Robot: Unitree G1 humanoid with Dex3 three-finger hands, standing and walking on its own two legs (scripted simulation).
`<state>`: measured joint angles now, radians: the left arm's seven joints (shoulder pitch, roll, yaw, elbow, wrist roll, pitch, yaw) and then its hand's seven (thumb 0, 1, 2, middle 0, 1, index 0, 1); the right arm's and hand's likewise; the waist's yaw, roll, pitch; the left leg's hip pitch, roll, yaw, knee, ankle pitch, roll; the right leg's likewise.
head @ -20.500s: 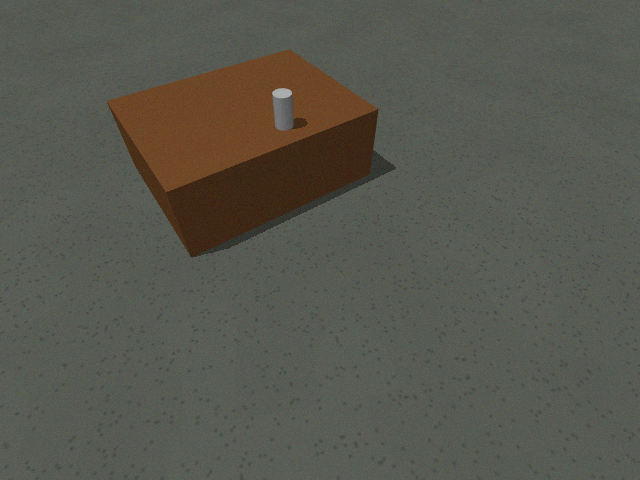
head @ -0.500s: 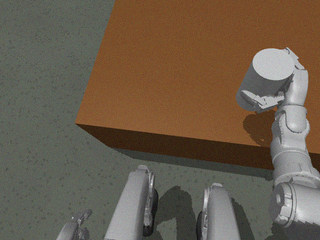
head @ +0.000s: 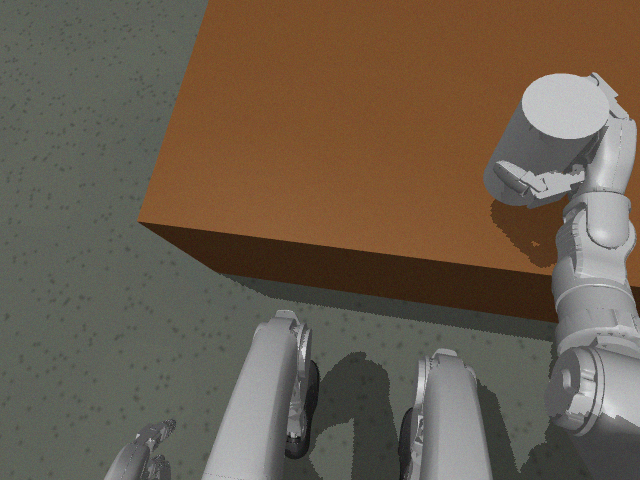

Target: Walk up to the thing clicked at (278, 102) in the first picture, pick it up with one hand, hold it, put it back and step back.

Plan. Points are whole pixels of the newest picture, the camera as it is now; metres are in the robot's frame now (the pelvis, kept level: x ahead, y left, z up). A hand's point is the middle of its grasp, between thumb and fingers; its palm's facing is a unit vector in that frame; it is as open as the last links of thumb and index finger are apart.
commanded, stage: lower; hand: right
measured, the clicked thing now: (535, 147) +0.52 -0.15 +0.00
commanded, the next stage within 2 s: loosen in 0.96 s
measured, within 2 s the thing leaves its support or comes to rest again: rests again in 0.82 s
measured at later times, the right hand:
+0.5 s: hand (521, 163) +0.53 -0.15 -0.05, palm faces +0.03 +1.00 -0.02, open 10.8 cm
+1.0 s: hand (514, 170) +0.53 -0.15 -0.07, palm faces +0.03 +1.00 -0.02, open 10.8 cm
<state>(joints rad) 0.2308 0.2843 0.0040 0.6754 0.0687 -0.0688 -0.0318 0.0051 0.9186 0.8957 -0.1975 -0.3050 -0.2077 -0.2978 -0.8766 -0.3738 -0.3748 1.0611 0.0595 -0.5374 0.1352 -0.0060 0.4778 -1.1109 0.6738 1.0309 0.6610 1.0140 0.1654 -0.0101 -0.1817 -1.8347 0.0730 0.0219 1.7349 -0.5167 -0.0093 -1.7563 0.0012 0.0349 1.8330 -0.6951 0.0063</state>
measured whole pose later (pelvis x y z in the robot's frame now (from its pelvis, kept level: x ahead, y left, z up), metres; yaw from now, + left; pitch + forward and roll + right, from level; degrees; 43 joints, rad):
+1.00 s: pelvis -0.01 -0.01 -0.08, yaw -1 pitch +37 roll +3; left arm 0.22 0.30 -0.01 0.67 0.08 -0.02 -0.05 0.00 0.90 0.90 -0.20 -0.30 -0.21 -0.30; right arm -0.98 -0.40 -0.36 1.08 0.01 -0.52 0.09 -0.01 0.48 -1.11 0.67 1.03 0.66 1.01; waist 0.19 -0.02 -0.14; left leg -2.07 0.10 0.01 1.97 -0.53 -0.02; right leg -2.00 0.03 0.04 2.08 -0.72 0.00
